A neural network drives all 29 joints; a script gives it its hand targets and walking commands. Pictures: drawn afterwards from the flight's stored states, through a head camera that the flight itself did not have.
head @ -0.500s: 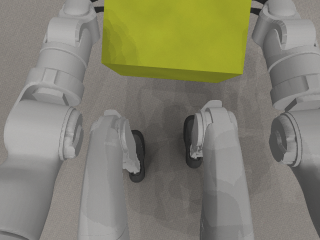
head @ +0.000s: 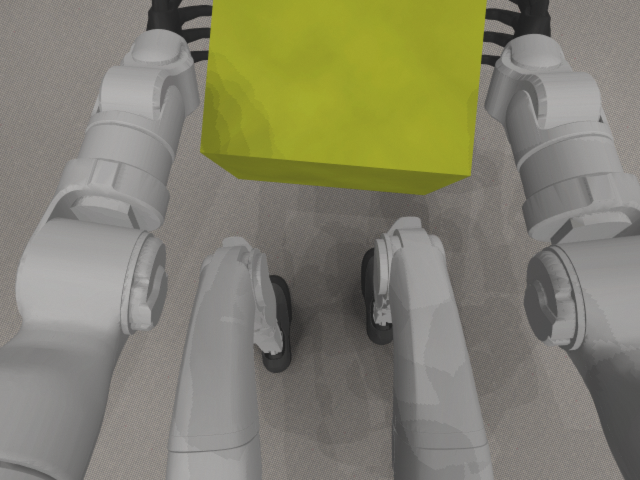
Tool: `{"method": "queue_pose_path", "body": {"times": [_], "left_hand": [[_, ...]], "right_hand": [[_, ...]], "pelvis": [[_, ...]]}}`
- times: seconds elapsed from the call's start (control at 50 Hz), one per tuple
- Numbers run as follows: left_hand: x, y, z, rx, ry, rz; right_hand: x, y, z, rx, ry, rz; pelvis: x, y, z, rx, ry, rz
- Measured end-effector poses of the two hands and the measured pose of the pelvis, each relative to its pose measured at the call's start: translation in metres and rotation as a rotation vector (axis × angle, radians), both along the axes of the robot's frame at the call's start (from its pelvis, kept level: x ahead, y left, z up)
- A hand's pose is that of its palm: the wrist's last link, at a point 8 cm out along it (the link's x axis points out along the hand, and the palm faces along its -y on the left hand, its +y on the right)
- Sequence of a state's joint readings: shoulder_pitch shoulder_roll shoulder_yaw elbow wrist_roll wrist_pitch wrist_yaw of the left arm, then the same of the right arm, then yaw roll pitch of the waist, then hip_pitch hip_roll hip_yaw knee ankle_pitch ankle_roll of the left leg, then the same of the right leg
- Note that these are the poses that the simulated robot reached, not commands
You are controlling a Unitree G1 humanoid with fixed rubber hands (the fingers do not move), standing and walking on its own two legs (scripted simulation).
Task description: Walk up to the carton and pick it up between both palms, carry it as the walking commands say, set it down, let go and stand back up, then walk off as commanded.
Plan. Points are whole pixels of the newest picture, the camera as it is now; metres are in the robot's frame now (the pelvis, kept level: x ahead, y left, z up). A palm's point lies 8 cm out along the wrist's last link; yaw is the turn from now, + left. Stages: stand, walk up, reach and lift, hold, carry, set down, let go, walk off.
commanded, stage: reach and lift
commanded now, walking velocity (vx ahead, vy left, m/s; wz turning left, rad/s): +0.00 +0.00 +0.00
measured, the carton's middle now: (341, 78) +0.54 -0.04 -0.14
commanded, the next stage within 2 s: none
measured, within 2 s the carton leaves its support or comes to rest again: neither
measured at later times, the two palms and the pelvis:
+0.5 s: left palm (140, 24) +0.52 +0.12 +0.02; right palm (571, 33) +0.49 -0.22 +0.02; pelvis +0.00 +0.00 +0.06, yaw -1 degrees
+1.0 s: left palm out of the picture +0.50 +0.13 +0.10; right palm (639, 8) +0.46 -0.21 +0.09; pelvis +0.01 +0.00 +0.11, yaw -2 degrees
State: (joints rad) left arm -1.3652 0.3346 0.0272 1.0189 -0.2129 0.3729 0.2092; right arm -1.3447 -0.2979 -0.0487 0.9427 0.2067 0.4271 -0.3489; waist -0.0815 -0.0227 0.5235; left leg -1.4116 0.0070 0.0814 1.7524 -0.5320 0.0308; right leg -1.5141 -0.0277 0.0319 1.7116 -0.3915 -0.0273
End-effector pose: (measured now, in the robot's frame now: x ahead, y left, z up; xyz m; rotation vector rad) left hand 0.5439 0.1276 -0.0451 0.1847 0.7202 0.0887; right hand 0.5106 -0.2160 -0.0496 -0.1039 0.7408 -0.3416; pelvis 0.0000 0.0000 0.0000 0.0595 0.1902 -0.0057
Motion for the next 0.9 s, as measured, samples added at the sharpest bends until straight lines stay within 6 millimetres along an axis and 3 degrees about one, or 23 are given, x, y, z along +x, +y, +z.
{"method": "queue_pose_path", "body": {"times": [0.9], "left_hand": [[-0.037, 0.0, 0.129, 0.021, 0.006, -0.022]], "right_hand": [[-0.042, 0.001, 0.127, -0.012, 0.007, -0.005]], "pelvis": [[0.004, -0.003, 0.103, 0.002, -0.164, -0.024]]}}
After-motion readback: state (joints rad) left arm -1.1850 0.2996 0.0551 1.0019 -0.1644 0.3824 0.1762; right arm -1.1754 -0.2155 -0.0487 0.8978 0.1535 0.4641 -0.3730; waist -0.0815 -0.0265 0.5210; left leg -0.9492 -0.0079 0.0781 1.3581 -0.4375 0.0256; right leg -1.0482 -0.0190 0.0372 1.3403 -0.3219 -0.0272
